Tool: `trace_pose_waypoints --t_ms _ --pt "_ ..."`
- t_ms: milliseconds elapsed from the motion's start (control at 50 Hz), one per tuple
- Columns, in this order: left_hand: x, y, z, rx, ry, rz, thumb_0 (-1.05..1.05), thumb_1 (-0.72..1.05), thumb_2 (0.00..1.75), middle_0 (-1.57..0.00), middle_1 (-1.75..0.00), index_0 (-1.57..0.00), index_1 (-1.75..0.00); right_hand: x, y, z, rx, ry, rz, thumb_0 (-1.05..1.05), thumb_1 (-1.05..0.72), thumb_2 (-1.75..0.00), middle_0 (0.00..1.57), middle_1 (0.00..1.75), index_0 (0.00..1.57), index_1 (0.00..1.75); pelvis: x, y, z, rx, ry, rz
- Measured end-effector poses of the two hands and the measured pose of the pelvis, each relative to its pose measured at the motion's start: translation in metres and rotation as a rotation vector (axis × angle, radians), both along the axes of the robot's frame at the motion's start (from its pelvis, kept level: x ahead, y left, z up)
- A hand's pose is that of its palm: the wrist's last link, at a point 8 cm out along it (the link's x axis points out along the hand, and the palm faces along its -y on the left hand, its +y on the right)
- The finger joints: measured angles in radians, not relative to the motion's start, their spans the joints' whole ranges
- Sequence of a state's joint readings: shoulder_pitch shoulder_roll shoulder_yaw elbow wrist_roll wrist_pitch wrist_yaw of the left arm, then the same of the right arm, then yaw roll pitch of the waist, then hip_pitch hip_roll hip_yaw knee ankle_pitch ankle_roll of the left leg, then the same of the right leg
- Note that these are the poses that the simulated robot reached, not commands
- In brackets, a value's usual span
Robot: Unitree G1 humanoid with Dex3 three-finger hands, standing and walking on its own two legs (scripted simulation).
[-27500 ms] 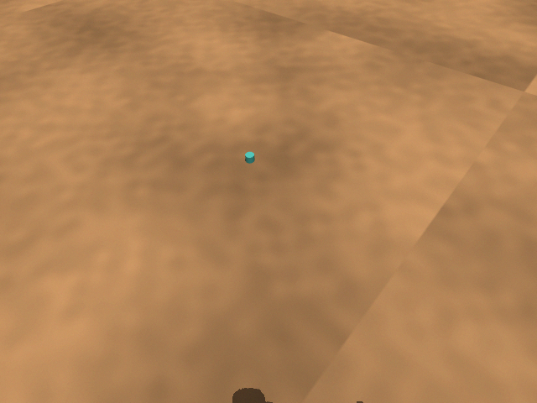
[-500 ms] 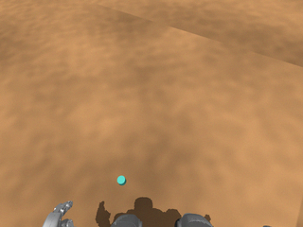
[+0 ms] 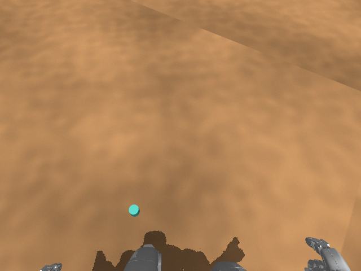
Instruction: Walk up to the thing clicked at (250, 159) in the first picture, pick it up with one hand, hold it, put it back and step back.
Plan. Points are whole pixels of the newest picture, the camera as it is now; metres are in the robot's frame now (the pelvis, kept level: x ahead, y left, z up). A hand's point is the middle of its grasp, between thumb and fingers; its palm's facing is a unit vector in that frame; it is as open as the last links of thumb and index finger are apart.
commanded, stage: walk up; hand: left
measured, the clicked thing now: (134, 210) +0.42 +0.25 -0.73
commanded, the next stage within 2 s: stand in 1.96 s
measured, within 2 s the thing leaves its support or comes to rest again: neither
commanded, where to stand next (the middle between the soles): +0.04 +0.00 m, yaw +1 degrees
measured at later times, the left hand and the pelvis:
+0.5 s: hand out of the picture +0.04 +0.27 -0.13, palm faces +0.00 -0.92 -0.39, open 7.4 cm; pelvis -0.02 +0.00 +0.01, yaw +2 degrees
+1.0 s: hand out of the picture +0.11 +0.29 -0.12, palm faces +0.02 -0.93 -0.37, open 7.4 cm; pelvis +0.03 +0.02 +0.02, yaw +2 degrees
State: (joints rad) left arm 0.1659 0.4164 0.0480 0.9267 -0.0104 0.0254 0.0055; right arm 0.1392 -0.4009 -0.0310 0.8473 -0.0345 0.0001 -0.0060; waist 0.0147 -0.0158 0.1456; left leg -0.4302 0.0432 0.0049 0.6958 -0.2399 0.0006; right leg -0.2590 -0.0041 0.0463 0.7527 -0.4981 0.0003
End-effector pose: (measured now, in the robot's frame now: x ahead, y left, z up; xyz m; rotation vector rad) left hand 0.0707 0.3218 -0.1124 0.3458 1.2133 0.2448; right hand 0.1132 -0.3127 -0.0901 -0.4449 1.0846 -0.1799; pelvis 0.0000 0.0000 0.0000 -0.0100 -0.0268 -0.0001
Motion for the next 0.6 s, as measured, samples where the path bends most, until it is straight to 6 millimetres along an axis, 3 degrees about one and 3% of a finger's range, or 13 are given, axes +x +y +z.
trace_pose_waypoints --t_ms 100,180,300,420,600 --pt "-0.037 -0.017 0.01 0.021 0.021 0.002 0.01 0.91 0.9 -0.2 -0.3 -0.21 -0.29 -0.008 -0.003 -0.014 0.063 0.008 -0.028 0.01 -0.9 -0.9 0.2 0.3 0.2 0.3 -0.01 -0.009 0.002 -0.021 -0.032 0.01" --pt "-0.051 -0.019 0.019 0.025 0.03 0.008 0.01 0.9 0.9 -0.2 -0.3 -0.21 -0.3 -0.019 0.001 -0.018 0.106 0.011 -0.045 0.01 -0.9 -0.9 0.2 0.3 0.2 0.3 -0.013 -0.007 0.007 0.01 -0.031 0.016" --pt "-0.043 -0.012 0.022 0.017 -0.044 0.001 0.01 0.9 0.9 -0.2 -0.31 -0.21 -0.3 -0.043 0.013 -0.02 0.12 0.054 -0.03 0.01 -0.9 -0.9 0.2 0.3 0.2 0.3 -0.025 -0.001 0.009 0.028 -0.042 0.031" --pt "-0.034 -0.01 0.025 0.007 -0.075 -0.023 0.01 0.9 0.9 -0.2 -0.3 -0.21 -0.3 -0.066 0.012 -0.012 0.122 0.084 -0.058 0.01 -0.9 -0.9 0.21 0.3 0.2 0.3 -0.023 -0.003 0.014 0.009 -0.027 0.029" --pt "-0.029 0.004 0.017 -0.009 -0.032 -0.015 0.01 0.9 0.9 -0.2 -0.3 -0.21 -0.3 -0.064 0.008 -0.005 0.061 0.104 -0.082 0.01 -0.9 -0.9 0.2 0.3 0.2 0.3 -0.005 0.015 0.013 0.012 -0.025 0.035"
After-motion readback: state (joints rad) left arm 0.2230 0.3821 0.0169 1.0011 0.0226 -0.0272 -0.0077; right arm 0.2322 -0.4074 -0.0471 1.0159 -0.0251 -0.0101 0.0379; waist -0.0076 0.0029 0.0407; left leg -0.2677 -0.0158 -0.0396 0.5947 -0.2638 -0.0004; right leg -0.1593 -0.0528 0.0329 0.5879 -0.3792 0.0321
